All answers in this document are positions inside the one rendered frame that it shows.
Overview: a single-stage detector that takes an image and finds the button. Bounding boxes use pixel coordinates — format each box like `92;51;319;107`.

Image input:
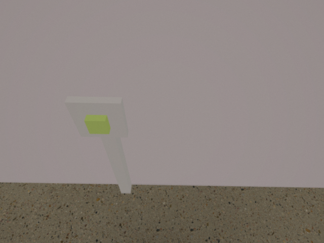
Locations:
84;115;110;134

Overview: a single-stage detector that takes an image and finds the panel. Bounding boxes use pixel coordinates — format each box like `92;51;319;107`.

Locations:
64;96;132;193

